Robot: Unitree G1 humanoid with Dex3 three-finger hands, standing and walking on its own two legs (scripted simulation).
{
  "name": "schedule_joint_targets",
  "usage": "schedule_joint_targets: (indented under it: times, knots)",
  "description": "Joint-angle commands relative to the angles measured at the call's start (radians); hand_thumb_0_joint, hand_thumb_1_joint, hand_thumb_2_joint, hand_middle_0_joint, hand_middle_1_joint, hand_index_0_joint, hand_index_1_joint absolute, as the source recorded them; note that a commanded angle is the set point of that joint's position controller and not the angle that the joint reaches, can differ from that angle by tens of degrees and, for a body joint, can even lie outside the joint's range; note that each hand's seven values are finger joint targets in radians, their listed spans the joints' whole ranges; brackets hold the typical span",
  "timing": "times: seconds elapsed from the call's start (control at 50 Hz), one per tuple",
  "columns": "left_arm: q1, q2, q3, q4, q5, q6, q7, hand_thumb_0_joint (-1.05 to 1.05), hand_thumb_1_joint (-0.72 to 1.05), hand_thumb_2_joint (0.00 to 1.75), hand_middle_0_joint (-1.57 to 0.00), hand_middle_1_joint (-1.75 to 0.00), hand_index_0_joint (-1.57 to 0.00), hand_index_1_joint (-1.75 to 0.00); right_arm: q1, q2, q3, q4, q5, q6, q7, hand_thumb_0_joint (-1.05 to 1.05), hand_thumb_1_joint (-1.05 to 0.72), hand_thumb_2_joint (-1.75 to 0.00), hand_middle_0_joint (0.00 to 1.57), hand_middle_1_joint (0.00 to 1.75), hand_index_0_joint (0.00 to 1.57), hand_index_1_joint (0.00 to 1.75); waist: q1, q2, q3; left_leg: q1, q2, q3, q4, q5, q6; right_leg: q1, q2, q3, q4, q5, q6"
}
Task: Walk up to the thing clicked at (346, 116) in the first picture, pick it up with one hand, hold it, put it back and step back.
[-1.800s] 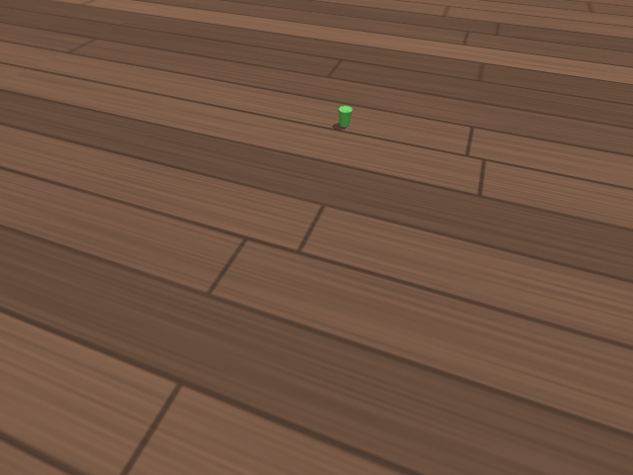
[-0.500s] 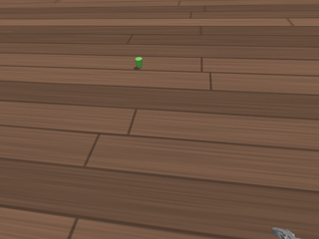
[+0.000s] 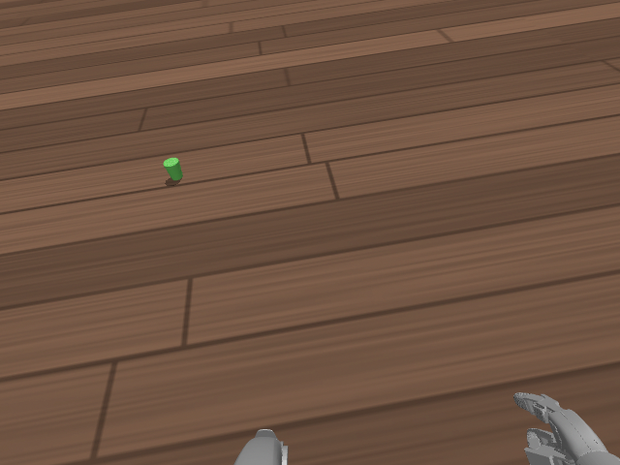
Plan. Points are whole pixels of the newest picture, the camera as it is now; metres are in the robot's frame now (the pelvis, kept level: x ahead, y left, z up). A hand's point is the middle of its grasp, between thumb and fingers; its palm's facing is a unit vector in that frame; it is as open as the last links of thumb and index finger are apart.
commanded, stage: walk up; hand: left
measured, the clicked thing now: (174, 169) +1.70 +0.94 -0.72
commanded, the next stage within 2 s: none
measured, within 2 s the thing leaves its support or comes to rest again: neither
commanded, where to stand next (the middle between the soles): +1.32 +1.17 m, yaw -60 degrees
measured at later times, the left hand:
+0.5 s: hand (148, 255) +0.54 +0.40 -0.09, palm faces -0.34 -0.75 -0.57, open 7.4 cm
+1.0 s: hand (124, 212) +0.75 +0.57 -0.16, palm faces -0.41 -0.70 -0.58, open 7.4 cm
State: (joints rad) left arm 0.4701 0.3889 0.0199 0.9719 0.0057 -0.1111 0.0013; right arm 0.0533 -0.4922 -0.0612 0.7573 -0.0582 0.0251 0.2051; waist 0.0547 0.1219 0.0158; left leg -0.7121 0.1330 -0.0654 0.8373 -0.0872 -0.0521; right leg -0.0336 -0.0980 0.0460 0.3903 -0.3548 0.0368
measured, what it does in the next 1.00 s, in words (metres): walks ahead, turning right: left foot, then right foot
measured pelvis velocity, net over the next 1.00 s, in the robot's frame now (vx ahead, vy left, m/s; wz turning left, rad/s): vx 0.58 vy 0.28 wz -0.48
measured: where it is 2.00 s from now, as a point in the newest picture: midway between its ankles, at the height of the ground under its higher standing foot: (217, 289)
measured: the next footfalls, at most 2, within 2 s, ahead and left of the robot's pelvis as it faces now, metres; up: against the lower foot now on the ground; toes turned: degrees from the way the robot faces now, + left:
left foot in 0.10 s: +0.26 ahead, +0.20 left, +0.00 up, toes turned -1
right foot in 0.52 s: +0.43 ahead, +0.01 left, +0.00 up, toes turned -27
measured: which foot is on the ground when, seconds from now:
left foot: up 0.00-0.08, down 0.10-0.54, up 0.56-0.86, down 0.88-1.00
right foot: down 0.00-0.10, up 0.12-0.50, down 0.52-0.90, up 0.92-1.00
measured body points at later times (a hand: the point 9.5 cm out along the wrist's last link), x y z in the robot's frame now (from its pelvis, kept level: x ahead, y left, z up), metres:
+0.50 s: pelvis +0.30 +0.15 -0.01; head +0.30 +0.10 +0.44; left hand +0.56 +0.43 -0.06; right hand +0.19 -0.18 -0.14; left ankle +0.22 +0.21 -0.73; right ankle +0.39 +0.02 -0.72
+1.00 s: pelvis +0.58 +0.28 -0.03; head +0.61 +0.26 +0.42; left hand +0.77 +0.60 -0.12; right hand +0.56 -0.07 -0.12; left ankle +0.68 +0.38 -0.73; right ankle +0.47 +0.12 -0.67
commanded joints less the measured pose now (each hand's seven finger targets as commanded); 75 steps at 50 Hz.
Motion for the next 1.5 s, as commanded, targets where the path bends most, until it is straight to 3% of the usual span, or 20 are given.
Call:
schedule_joint_targets:
  times: [0.0, 0.06, 0.08, 0.12, 0.2, 0.42, 0.48, 0.52, 0.54, 0.64, 0.78, 0.84, 0.88, 0.9, 1.08, 1.16, 1.18, 1.22, 1.32, 1.48]
  knots:
    - [-0.178, 0.428, 0.123, -0.132, 0.003, -0.03, 0.045, 0.0, 0.9, 0.9, -0.2, -0.3, -0.2, -0.3, -0.09, -0.159, -0.085, -0.122, 0.013, -0.024, -0.012, 0.0, -0.9, -0.9, 0.2, 0.3, 0.2, 0.3, -0.101, -0.234, 0.019, 0.372, -0.03, 0.07, -0.115, 0.024, 0.015, -0.323, -0.132, 0.019, -0.153, 0.096, -0.175]
    - [-0.213, 0.364, 0.101, -0.17, 0.011, -0.008, 0.052, 0.0, 0.9, 0.9, -0.2, -0.3, -0.2, -0.3, 0.31, -0.23, -0.145, -0.018, 0.007, -0.03, -0.046, 0.0, -0.9, -0.9, 0.2, 0.3, 0.2, 0.3, -0.29, -0.05, -0.172, 0.841, -0.098, 0.065, -0.236, -0.191, 0.073, -0.431, -0.076, -0.035, 0.475, 0.318, -0.119]
    - [-0.15, 0.235, 0.059, -0.171, 0.016, -0.005, 0.052, 0.0, 0.9, 0.9, -0.2, -0.3, -0.2, -0.3, 0.457, -0.306, -0.174, 0.009, -0.002, -0.041, -0.078, 0.0, -0.9, -0.9, 0.2, 0.3, 0.2, 0.3, -0.336, 0.239, -0.235, 1.017, 0.08, -0.205, -0.362, -0.489, 0.077, -0.67, 0.043, -0.047, 0.828, -0.17, -0.085]
    - [-0.064, 0.244, 0.034, -0.16, -0.011, -0.004, 0.074, 0.0, 0.9, 0.9, -0.2, -0.3, -0.2, -0.3, 0.175, -0.395, -0.186, -0.057, 0.05, -0.056, -0.111, 0.0, -0.9, -0.9, 0.2, 0.3, 0.2, 0.3, -0.161, 0.272, -0.179, 0.772, 0.272, -0.675, -0.721, -0.715, 0.151, -0.795, 0.062, 0.083, 1.087, -0.117, -0.149]
    - [-0.041, 0.379, 0.093, -0.053, -0.036, 0.027, 0.041, 0.0, 0.9, 0.9, -0.2, -0.3, -0.2, -0.3, 0.056, -0.194, -0.124, -0.101, 0.02, -0.061, -0.114, 0.0, -0.9, -0.9, 0.2, 0.3, 0.2, 0.3, -0.083, 0.108, -0.103, 0.537, 0.133, -0.178, -0.545, -0.451, 0.168, -0.62, -0.067, -0.013, 0.769, 0.068, -0.086]
    - [-0.292, 0.302, 0.101, -0.168, -0.029, 0.059, 0.002, 0.0, 0.9, 0.9, -0.2, -0.3, -0.2, -0.3, 0.139, -0.18, -0.117, -0.128, -0.001, -0.045, -0.099, 0.0, -0.9, -0.9, 0.2, 0.3, 0.2, 0.3, -0.136, -0.107, 0.048, 0.46, 0.086, 0.093, -0.588, -0.214, 0.11, -0.42, -0.004, -0.2, 0.354, 0.206, -0.074]
    - [0.021, 0.31, 0.132, -0.093, -0.016, 0.064, 0.04, 0.0, 0.9, 0.9, -0.2, -0.3, -0.2, -0.3, 0.067, -0.191, -0.123, -0.158, 0.003, -0.049, -0.105, 0.0, -0.9, -0.9, 0.2, 0.3, 0.2, 0.3, 0.081, -0.17, -0.139, 0.23, -0.03, 0.294, -0.065, 0.449, -0.02, 0.183, 0.078, -0.257, 0.147, 0.224, -0.142]
    - [0.086, 0.435, 0.163, -0.128, -0.008, 0.068, 0.093, 0.0, 0.9, 0.9, -0.2, -0.3, -0.2, -0.3, 0.214, -0.109, -0.086, -0.165, 0.001, -0.044, -0.111, 0.0, -0.9, -0.9, 0.2, 0.3, 0.2, 0.3, 0.069, -0.358, -0.242, -0.179, -0.09, 0.105, 0.503, -0.55, -0.062, 0.438, -0.347, 0.433, 0.054, 0.035, -0.33]
    - [-0.008, 0.471, 0.154, -0.163, -0.032, 0.062, 0.109, 0.0, 0.9, 0.9, -0.2, -0.3, -0.2, -0.3, 0.207, -0.211, -0.12, -0.16, 0.006, -0.034, -0.123, 0.0, -0.9, -0.9, 0.2, 0.3, 0.2, 0.3, 0.027, -0.229, -0.239, -0.186, -0.067, -0.12, 0.694, -0.507, -0.082, 0.263, -0.474, 0.752, -0.044, -0.127, -0.463]
    - [-0.186, 0.387, 0.128, -0.186, -0.008, 0.011, 0.11, 0.0, 0.9, 0.9, -0.2, -0.3, -0.2, -0.3, 0.188, -0.169, -0.087, -0.103, 0.012, 0.003, -0.106, 0.0, -0.9, -0.9, 0.2, 0.3, 0.2, 0.3, -0.11, -0.13, -0.026, -0.006, 0.021, -0.082, 0.392, -0.23, 0.003, -0.174, -0.203, 0.147, -0.013, 0.217, -0.257]
    - [-0.194, 0.449, 0.138, -0.161, 0.029, -0.013, 0.102, 0.0, 0.9, 0.9, -0.2, -0.3, -0.2, -0.3, 0.093, -0.138, -0.103, -0.129, 0.015, 0.017, -0.054, 0.0, -0.9, -0.9, 0.2, 0.3, 0.2, 0.3, -0.114, -0.264, -0.009, 0.331, 0.003, 0.074, 0.009, -0.08, 0.036, -0.495, -0.123, 0.009, 0.021, 0.083, -0.219]
    - [-0.243, 0.402, 0.121, -0.154, 0.027, 0.008, 0.102, 0.0, 0.9, 0.9, -0.2, -0.3, -0.2, -0.3, 0.248, -0.154, -0.134, -0.069, 0.003, 0.012, -0.071, 0.0, -0.9, -0.9, 0.2, 0.3, 0.2, 0.3, -0.232, -0.163, -0.076, 0.606, -0.092, 0.151, -0.147, -0.17, 0.058, -0.594, -0.079, -0.056, 0.273, 0.136, -0.164]
    - [-0.159, 0.219, 0.074, -0.16, 0.017, 0.021, 0.107, 0.0, 0.9, 0.9, -0.2, -0.3, -0.2, -0.3, 0.344, -0.282, -0.161, -0.059, -0.022, -0.013, -0.101, 0.0, -0.9, -0.9, 0.2, 0.3, 0.2, 0.3, -0.255, 0.286, -0.089, 0.746, 0.173, -0.289, -0.474, -0.215, 0.113, -0.837, 0.148, -0.115, 0.78, -0.261, -0.086]
    - [-0.135, 0.234, 0.068, -0.131, 0.0, 0.021, 0.133, 0.0, 0.9, 0.9, -0.2, -0.3, -0.2, -0.3, 0.274, -0.355, -0.176, -0.066, 0.002, -0.018, -0.121, 0.0, -0.9, -0.9, 0.2, 0.3, 0.2, 0.3, -0.198, 0.307, -0.123, 0.73, 0.257, -0.495, -0.54, -0.237, 0.198, -0.868, 0.093, -0.006, 0.917, -0.245, -0.126]
    - [-0.071, 0.273, 0.085, -0.032, -0.019, 0.03, 0.102, 0.0, 0.9, 0.9, -0.2, -0.3, -0.2, -0.3, 0.094, -0.145, -0.096, -0.133, -0.025, -0.008, -0.146, 0.0, -0.9, -0.9, 0.2, 0.3, 0.2, 0.3, -0.129, 0.094, -0.049, 0.479, 0.147, -0.043, -0.383, 0.114, 0.314, -0.522, 0.001, -0.146, 0.523, -0.005, -0.079]
    - [0.197, 0.347, 0.144, 0.009, 0.013, 0.02, 0.124, 0.0, 0.9, 0.9, -0.2, -0.3, -0.2, -0.3, -0.009, -0.103, -0.068, -0.192, -0.001, 0.008, -0.127, 0.0, -0.9, -0.9, 0.2, 0.3, 0.2, 0.3, 0.064, -0.159, -0.132, 0.109, 0.008, 0.147, 0.028, 0.065, 0.17, 0.094, -0.001, -0.064, 0.148, 0.237, -0.108]
    - [0.207, 0.425, 0.167, -0.024, 0.028, 0.019, 0.138, 0.0, 0.9, 0.9, -0.2, -0.3, -0.2, -0.3, 0.059, -0.047, -0.05, -0.201, 0.003, 0.008, -0.124, 0.0, -0.9, -0.9, 0.2, 0.3, 0.2, 0.3, 0.059, -0.343, -0.129, -0.131, -0.108, 0.143, 0.212, -0.424, 0.089, 0.23, -0.21, 0.266, 0.046, 0.195, -0.188]
    - [-0.005, 0.456, 0.157, -0.137, 0.003, 0.031, 0.145, 0.0, 0.9, 0.9, -0.2, -0.3, -0.2, -0.3, 0.133, -0.173, -0.099, -0.166, -0.008, 0.047, -0.141, 0.0, -0.9, -0.9, 0.2, 0.3, 0.2, 0.3, -0.026, -0.162, -0.082, -0.076, -0.062, -0.063, 0.517, -0.459, 0.019, -0.093, -0.451, 0.629, -0.111, -0.232, -0.379]
    - [-0.154, 0.388, 0.147, -0.2, 0.031, 0.021, 0.122, 0.0, 0.9, 0.9, -0.2, -0.3, -0.2, -0.3, 0.195, -0.183, -0.114, -0.092, -0.023, 0.054, -0.105, 0.0, -0.9, -0.9, 0.2, 0.3, 0.2, 0.3, -0.1, -0.232, -0.01, 0.095, -0.022, -0.047, 0.411, -0.301, 0.044, -0.396, -0.198, 0.194, -0.01, -0.157, -0.24]
    - [-0.144, 0.461, 0.171, -0.208, 0.043, 0.021, 0.103, 0.0, 0.9, 0.9, -0.2, -0.3, -0.2, -0.3, 0.199, -0.165, -0.127, -0.111, -0.014, 0.043, -0.087, 0.0, -0.9, -0.9, 0.2, 0.3, 0.2, 0.3, -0.079, -0.292, -0.039, 0.269, -0.07, 0.092, 0.052, -0.368, 0.068, -0.492, -0.17, 0.16, 0.111, -0.138, -0.247]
